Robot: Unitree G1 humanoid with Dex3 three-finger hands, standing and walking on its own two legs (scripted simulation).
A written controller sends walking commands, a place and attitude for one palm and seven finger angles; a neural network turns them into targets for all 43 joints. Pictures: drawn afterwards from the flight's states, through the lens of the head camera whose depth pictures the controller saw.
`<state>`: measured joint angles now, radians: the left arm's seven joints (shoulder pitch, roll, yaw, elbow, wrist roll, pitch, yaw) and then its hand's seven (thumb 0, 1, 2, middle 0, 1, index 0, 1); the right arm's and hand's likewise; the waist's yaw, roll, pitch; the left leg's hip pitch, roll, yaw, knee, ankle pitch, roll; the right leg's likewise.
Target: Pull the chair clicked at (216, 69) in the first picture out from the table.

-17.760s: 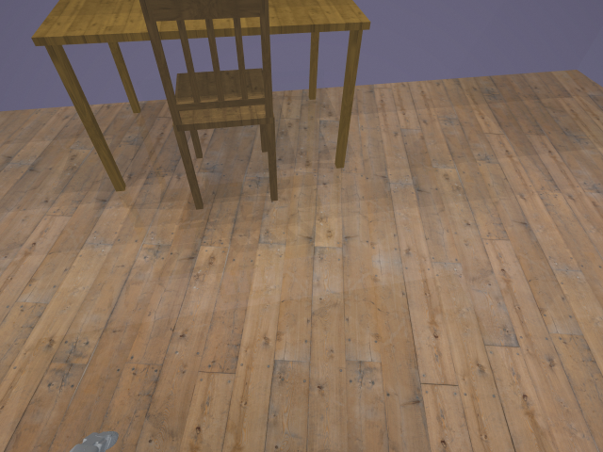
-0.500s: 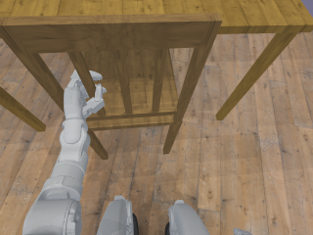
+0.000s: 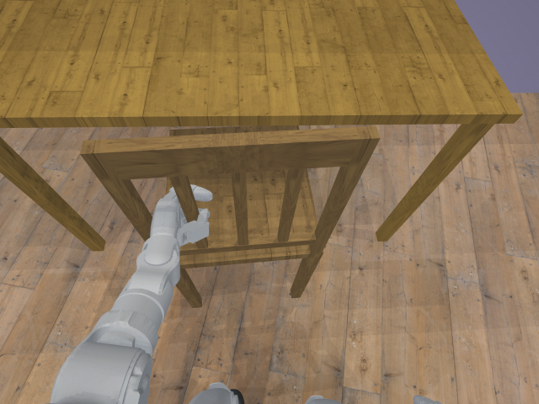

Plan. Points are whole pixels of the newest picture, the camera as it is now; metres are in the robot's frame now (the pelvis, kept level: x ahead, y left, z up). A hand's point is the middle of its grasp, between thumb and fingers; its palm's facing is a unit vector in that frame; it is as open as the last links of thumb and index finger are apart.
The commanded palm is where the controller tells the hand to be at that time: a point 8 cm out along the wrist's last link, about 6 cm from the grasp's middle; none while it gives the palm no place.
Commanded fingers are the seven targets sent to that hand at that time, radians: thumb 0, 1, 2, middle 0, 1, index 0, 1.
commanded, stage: step backward, pulling the chair out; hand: left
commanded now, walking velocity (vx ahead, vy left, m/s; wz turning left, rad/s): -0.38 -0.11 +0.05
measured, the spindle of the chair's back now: (241, 211) +0.43 +0.04 -0.07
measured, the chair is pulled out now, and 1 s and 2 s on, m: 0.03 0.15 0.21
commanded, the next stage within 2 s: none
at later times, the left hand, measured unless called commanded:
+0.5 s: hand (208, 260) +0.33 +0.09 -0.05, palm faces +0.00 -0.99 -0.13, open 5.2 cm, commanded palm +0.33 +0.14 -0.05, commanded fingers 0.00 0.90 0.90 -0.50 -1.45 -0.50 -1.45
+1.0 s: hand (198, 300) +0.27 +0.10 -0.05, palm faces -0.04 -0.99 -0.16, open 5.3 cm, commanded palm +0.28 +0.16 -0.04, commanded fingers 0.00 0.90 0.90 -0.50 -1.45 -0.50 -1.45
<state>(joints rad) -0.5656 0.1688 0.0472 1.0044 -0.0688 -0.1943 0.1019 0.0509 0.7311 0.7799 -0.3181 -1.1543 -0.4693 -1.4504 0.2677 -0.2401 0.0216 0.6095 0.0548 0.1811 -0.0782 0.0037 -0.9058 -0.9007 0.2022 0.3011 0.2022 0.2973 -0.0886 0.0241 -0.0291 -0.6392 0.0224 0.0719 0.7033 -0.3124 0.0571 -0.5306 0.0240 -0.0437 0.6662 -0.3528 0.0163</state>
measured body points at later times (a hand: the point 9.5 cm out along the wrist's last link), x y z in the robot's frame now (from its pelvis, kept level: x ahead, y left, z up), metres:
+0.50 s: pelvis -0.05 -0.02 +0.01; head +0.06 -0.03 +0.45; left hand +0.33 +0.15 -0.04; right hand +0.01 -0.28 -0.13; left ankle +0.01 +0.08 -0.72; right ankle -0.04 -0.12 -0.72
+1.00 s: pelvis -0.09 -0.01 +0.01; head -0.01 -0.01 +0.45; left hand +0.27 +0.16 -0.04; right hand -0.01 -0.27 -0.12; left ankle +0.01 +0.08 -0.72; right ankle -0.04 -0.12 -0.72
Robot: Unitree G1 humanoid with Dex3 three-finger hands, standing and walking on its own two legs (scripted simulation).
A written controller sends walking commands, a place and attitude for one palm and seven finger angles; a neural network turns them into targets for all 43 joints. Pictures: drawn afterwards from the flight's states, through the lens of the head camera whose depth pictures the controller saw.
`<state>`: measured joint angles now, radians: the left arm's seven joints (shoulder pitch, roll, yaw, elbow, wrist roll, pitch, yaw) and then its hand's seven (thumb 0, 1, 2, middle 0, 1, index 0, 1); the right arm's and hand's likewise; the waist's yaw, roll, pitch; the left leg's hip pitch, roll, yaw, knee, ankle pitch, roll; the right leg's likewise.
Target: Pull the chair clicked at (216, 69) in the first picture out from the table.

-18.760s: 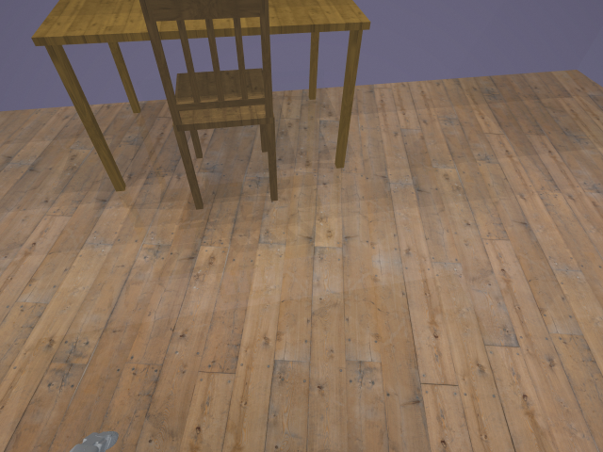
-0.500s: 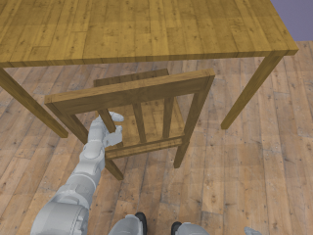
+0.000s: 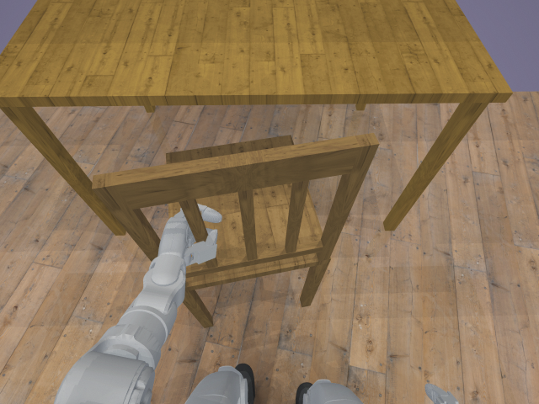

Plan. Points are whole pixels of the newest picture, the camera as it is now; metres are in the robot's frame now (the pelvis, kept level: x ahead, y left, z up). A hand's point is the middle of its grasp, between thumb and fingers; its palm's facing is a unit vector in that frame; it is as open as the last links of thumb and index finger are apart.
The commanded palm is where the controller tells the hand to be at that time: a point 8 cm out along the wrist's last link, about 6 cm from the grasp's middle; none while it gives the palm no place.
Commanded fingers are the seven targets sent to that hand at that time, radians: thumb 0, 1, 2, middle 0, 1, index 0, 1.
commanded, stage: step backward, pulling the chair out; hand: left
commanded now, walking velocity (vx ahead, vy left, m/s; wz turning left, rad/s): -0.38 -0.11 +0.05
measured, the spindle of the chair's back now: (248, 227) +0.41 +0.04 -0.08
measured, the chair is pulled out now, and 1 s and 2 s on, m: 0.15 0.21 0.42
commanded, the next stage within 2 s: none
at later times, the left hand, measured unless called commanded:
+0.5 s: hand (208, 247) +0.36 +0.11 -0.06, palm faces -0.04 -0.99 -0.15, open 5.3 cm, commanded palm +0.35 +0.17 -0.05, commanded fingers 0.00 0.90 0.90 -0.50 -1.45 -0.50 -1.45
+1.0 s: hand (203, 283) +0.30 +0.11 -0.06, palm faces -0.04 -0.99 -0.16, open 5.3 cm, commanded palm +0.28 +0.17 -0.05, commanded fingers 0.00 0.90 0.90 -0.50 -1.45 -0.50 -1.45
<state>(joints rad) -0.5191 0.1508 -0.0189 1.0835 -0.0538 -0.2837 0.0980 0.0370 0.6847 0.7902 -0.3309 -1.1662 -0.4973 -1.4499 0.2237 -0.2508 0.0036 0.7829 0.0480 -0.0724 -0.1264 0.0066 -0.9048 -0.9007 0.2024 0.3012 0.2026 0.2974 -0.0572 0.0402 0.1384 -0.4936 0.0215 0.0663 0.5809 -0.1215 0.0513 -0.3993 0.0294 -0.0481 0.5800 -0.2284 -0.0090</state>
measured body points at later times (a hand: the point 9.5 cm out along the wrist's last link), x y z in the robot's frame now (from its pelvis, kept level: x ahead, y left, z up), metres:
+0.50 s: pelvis -0.02 +0.01 +0.00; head +0.08 +0.01 +0.44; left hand +0.36 +0.16 -0.04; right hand +0.07 -0.27 -0.12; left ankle -0.05 +0.16 -0.73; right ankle +0.04 -0.12 -0.72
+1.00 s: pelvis -0.09 +0.01 +0.00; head +0.02 +0.01 +0.43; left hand +0.29 +0.17 -0.04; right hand -0.01 -0.26 -0.14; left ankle -0.08 +0.14 -0.72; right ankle +0.02 -0.12 -0.72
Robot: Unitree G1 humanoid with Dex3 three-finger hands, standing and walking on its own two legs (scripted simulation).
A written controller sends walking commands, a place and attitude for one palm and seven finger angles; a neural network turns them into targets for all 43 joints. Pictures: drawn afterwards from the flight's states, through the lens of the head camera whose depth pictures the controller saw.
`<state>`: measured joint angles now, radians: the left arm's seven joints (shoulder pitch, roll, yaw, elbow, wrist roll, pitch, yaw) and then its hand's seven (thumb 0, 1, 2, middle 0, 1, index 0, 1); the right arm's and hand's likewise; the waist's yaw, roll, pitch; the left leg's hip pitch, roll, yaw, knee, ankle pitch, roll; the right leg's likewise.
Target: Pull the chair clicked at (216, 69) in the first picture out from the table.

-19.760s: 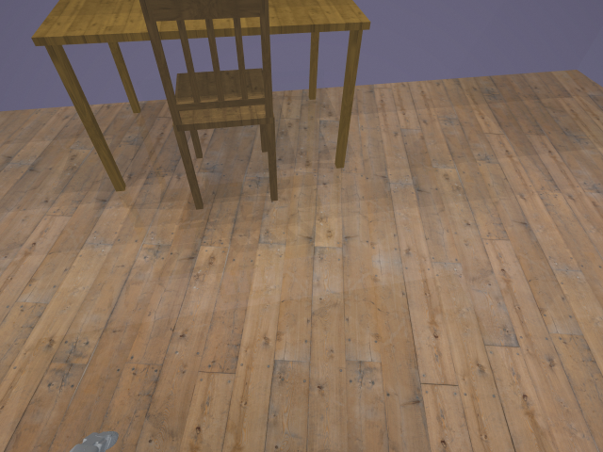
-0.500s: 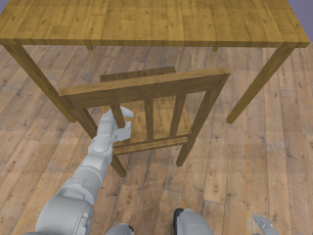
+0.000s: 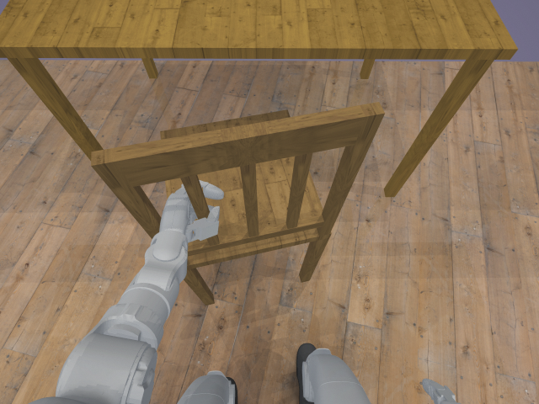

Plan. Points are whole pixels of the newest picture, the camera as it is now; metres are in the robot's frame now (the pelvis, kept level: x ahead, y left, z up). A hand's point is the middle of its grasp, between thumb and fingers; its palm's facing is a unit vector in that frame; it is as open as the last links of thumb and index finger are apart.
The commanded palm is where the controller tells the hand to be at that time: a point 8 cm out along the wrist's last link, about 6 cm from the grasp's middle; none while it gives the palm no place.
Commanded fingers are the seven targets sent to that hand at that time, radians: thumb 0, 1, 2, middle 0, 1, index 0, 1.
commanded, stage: step backward, pulling the chair out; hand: left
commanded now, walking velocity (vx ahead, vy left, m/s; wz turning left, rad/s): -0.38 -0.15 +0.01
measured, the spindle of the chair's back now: (250, 203) +0.43 +0.03 -0.07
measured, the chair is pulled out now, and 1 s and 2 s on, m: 0.21 0.42 0.62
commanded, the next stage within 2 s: stop walking, hand still on the chair in 1.32 s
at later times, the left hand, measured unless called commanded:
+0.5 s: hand (202, 283) +0.29 +0.10 -0.05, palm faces -0.03 -0.99 -0.16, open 5.3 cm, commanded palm +0.29 +0.15 -0.05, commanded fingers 0.00 0.90 0.90 -0.50 -1.45 -0.50 -1.45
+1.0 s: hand (185, 353) +0.19 +0.12 -0.05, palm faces +0.04 -0.98 -0.19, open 5.4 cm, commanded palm +0.18 +0.17 -0.05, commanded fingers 0.00 0.90 0.90 -0.50 -1.45 -0.50 -1.45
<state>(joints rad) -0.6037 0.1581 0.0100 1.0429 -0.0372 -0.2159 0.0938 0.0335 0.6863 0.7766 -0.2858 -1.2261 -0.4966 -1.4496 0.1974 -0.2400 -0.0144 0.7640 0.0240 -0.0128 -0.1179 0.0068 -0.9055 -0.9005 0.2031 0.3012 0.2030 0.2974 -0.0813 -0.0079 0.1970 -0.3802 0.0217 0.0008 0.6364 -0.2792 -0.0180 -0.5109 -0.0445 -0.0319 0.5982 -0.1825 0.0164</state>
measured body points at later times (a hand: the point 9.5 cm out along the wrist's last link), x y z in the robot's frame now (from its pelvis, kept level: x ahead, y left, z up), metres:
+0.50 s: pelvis -0.09 -0.02 +0.00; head +0.01 -0.02 +0.44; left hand +0.28 +0.15 -0.04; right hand +0.01 -0.27 -0.13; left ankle -0.05 +0.12 -0.72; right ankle -0.03 -0.14 -0.72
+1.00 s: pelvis -0.19 -0.03 +0.00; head -0.10 -0.03 +0.44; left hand +0.18 +0.17 -0.04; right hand -0.12 -0.28 -0.14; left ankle -0.13 +0.11 -0.72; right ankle -0.14 -0.15 -0.72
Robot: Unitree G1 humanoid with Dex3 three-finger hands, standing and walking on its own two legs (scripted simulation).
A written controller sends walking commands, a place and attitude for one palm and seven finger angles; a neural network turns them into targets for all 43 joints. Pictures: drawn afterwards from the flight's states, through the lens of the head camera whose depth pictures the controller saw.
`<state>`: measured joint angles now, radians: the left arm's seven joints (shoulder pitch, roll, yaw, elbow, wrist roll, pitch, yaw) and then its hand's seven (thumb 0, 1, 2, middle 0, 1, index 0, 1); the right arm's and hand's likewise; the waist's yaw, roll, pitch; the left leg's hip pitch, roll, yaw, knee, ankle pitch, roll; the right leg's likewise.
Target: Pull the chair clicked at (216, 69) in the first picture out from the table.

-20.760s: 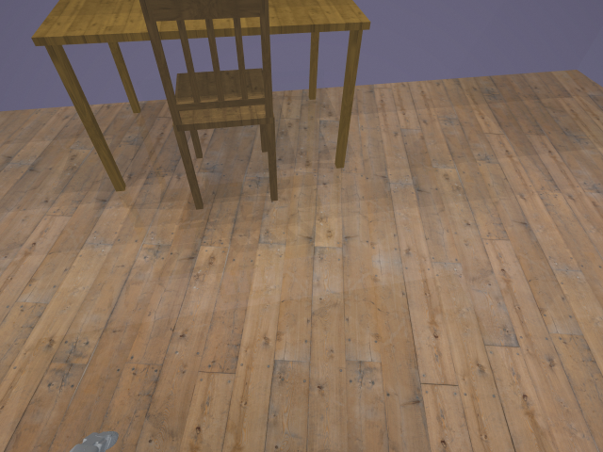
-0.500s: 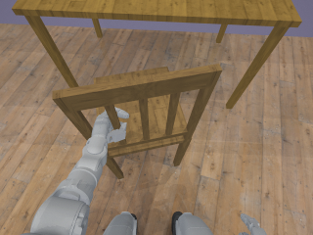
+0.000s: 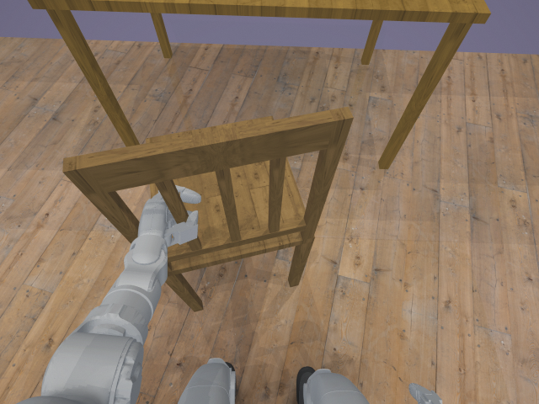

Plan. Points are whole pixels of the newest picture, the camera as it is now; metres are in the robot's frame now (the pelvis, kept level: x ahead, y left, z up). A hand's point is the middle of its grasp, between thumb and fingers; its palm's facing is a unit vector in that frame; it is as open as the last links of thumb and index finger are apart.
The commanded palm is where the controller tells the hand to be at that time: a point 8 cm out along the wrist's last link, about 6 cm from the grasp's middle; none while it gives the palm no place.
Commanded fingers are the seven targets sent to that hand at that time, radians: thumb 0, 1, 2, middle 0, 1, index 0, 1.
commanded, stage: step backward, pulling the chair out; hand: left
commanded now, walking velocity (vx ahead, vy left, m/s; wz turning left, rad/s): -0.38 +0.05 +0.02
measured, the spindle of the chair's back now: (229, 208) +0.43 +0.08 -0.08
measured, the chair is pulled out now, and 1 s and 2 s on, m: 0.42 0.62 0.62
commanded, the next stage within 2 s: stop walking, hand still on the chair in 0.32 s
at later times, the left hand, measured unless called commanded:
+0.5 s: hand (179, 296) +0.26 +0.15 -0.05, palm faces +0.08 -0.98 -0.18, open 5.3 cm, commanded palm +0.24 +0.20 -0.04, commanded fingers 0.00 0.90 0.90 -0.50 -1.45 -0.50 -1.45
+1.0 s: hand (167, 356) +0.18 +0.15 -0.05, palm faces +0.10 -0.98 -0.17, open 5.4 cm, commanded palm +0.15 +0.20 -0.04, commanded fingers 0.00 0.90 0.90 -0.50 -1.45 -0.50 -1.45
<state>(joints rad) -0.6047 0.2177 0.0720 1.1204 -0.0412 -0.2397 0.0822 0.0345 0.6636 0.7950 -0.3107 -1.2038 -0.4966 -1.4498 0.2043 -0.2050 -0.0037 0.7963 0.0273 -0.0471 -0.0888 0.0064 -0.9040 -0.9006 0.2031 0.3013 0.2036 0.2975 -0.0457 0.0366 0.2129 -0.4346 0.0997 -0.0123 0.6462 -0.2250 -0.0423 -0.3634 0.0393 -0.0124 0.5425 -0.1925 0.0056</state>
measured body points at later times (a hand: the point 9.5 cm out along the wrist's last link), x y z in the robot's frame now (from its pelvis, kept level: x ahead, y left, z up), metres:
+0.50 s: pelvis -0.11 -0.01 +0.00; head -0.03 -0.01 +0.44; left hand +0.26 +0.20 -0.04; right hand -0.03 -0.26 -0.14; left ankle -0.04 +0.13 -0.71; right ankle -0.06 -0.14 -0.73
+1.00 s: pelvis -0.09 +0.00 +0.01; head -0.08 -0.01 +0.46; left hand +0.17 +0.20 -0.04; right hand +0.03 -0.23 -0.11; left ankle -0.09 +0.12 -0.73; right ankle -0.06 -0.14 -0.73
